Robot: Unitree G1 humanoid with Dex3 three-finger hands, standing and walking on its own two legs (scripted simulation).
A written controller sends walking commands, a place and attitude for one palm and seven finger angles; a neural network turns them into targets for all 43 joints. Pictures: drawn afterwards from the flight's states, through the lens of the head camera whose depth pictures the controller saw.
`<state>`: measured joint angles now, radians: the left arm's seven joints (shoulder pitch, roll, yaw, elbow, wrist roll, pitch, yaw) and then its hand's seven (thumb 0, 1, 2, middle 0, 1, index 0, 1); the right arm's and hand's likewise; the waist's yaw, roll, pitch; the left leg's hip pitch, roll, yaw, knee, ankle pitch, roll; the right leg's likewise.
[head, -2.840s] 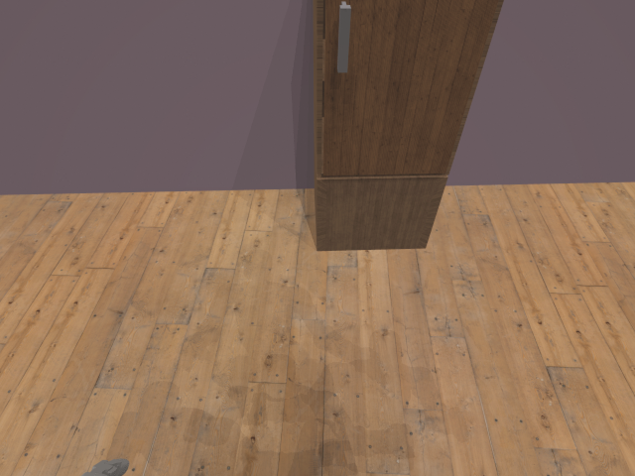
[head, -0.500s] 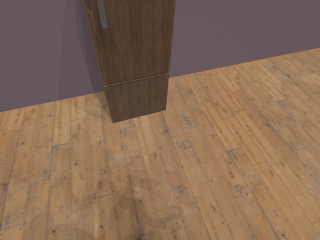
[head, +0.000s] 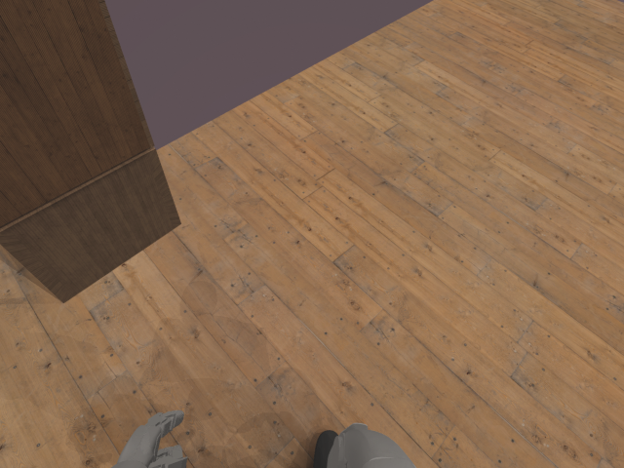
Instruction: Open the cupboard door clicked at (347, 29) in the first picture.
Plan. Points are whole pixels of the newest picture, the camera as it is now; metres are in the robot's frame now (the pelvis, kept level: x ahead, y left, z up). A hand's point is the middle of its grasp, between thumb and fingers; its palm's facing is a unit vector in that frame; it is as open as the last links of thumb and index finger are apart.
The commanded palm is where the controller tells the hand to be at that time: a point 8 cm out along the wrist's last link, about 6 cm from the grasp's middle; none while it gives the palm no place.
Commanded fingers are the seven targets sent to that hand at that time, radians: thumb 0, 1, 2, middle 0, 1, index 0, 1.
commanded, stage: walk to a spot facing it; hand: left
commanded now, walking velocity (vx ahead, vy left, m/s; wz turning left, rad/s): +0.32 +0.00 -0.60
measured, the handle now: out of the picture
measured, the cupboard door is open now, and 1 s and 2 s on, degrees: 0 0 0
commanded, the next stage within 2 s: turn to face it in 0.64 s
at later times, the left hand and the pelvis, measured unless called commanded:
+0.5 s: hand (157, 381) +0.26 +0.23 -0.17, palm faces -0.15 -0.96 -0.22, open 7.4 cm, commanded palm none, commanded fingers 0.00 0.90 0.90 -0.20 -0.30 -0.20 -0.30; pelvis +0.19 +0.03 +0.01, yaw -17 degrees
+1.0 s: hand (274, 259) +0.47 +0.06 -0.14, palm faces -0.48 -0.85 -0.23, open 7.4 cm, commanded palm none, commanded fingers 0.00 0.90 0.90 -0.20 -0.30 -0.20 -0.30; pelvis +0.27 -0.03 +0.01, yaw -26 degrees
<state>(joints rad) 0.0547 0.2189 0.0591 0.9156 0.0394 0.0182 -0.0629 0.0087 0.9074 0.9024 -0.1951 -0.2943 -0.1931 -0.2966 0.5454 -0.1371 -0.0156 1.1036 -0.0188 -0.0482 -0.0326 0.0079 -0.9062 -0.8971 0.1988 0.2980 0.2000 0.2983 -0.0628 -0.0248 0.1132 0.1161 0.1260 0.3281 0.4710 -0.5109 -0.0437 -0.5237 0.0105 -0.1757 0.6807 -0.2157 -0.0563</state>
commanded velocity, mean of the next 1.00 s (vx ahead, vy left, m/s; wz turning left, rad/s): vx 0.09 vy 0.00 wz -0.24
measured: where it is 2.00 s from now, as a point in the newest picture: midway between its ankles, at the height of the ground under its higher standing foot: (308, 452)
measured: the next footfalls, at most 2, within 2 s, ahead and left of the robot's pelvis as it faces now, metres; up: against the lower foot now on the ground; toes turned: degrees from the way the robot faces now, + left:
right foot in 0.04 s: +0.16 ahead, -0.08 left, +0.00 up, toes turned -8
left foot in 0.44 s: +0.31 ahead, +0.13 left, +0.00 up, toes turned -7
